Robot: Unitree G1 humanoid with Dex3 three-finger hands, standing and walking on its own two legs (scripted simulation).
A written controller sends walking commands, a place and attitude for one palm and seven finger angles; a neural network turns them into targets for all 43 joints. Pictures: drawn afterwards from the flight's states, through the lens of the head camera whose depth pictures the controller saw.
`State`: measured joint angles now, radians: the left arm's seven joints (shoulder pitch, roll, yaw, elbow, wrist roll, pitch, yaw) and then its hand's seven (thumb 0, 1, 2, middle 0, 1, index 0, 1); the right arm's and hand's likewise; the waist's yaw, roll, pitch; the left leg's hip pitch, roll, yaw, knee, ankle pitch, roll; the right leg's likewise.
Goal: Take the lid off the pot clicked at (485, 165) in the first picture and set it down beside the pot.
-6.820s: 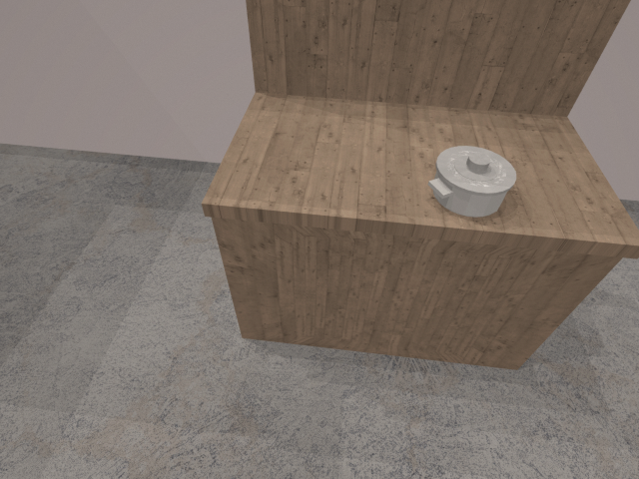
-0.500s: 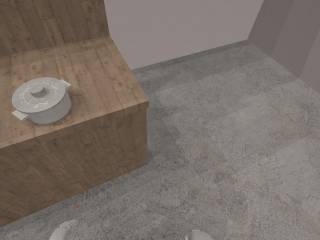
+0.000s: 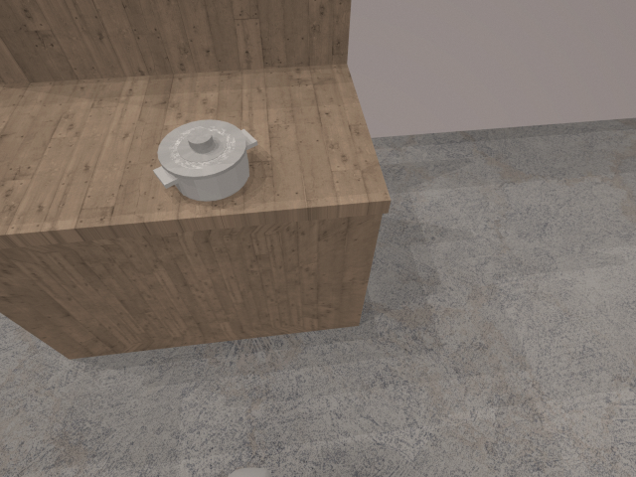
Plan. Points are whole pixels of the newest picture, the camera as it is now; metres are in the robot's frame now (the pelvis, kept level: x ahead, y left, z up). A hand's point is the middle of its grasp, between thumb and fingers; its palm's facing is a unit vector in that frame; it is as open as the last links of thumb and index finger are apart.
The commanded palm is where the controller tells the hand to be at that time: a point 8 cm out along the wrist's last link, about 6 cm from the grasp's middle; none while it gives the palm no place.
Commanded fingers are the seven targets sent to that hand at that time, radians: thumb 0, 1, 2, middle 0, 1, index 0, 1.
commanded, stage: turn to face it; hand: left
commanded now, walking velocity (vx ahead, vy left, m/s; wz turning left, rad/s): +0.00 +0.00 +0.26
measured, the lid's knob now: (200, 139) +0.67 +0.28 -0.01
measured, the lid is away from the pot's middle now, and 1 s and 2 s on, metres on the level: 0.00 0.00 0.00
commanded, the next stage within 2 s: take the last steps up to it in 0.12 s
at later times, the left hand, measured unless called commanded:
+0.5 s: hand out of the picture +0.04 +0.21 -0.16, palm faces +0.12 -0.96 -0.24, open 7.4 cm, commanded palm none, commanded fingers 0.00 0.90 0.90 -0.20 -0.30 -0.20 -0.30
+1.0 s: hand out of the picture +0.03 +0.19 -0.18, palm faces +0.24 -0.96 -0.15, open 7.4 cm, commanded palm none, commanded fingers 0.00 0.90 0.90 -0.20 -0.30 -0.20 -0.30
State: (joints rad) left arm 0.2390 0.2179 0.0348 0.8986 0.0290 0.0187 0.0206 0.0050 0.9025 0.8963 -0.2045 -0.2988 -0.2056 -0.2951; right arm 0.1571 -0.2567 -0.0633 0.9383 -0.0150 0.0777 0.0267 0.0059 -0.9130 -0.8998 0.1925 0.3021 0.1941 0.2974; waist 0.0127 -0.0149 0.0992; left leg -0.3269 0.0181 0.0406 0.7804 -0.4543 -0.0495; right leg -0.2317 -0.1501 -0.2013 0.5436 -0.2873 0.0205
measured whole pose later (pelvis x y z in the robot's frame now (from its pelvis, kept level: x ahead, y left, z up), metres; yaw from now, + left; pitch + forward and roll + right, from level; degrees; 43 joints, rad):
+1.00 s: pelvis +0.15 +0.06 -0.01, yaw +8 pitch +0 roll +1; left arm 0.44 0.11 0.02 1.17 0.01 -0.03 0.03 0.01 0.91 0.90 -0.20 -0.30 -0.20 -0.29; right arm 0.15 -0.15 -0.03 1.02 -0.03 -0.05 0.00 0.00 -0.92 -0.90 0.19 0.30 0.19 0.30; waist 0.03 -0.02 0.08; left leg -0.36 0.02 0.11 0.61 -0.24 0.04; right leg -0.15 -0.07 -0.07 0.83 -0.53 0.00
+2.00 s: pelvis +0.19 +0.07 +0.00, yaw +6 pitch +0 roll +1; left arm 0.31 0.19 0.00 1.02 0.02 0.01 0.03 0.01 0.91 0.90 -0.20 -0.30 -0.20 -0.29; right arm 0.31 -0.19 -0.01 0.95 -0.02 0.01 0.00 0.01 -0.93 -0.90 0.20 0.30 0.20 0.30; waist 0.01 0.04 -0.01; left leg -0.21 0.00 0.11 0.52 -0.31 0.02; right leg -0.34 -0.06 0.00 0.57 -0.23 0.02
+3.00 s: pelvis +0.22 +0.05 +0.00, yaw +7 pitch -1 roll +1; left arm 0.28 0.15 -0.01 1.12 0.01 -0.02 0.03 0.01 0.92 0.90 -0.20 -0.30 -0.20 -0.29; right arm 0.30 -0.13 0.00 1.14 -0.01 -0.03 -0.03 0.00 -0.91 -0.90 0.19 0.30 0.20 0.30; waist 0.00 0.01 0.04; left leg -0.11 0.05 0.08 0.41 -0.28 -0.03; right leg -0.23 -0.02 -0.05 0.47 -0.23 -0.02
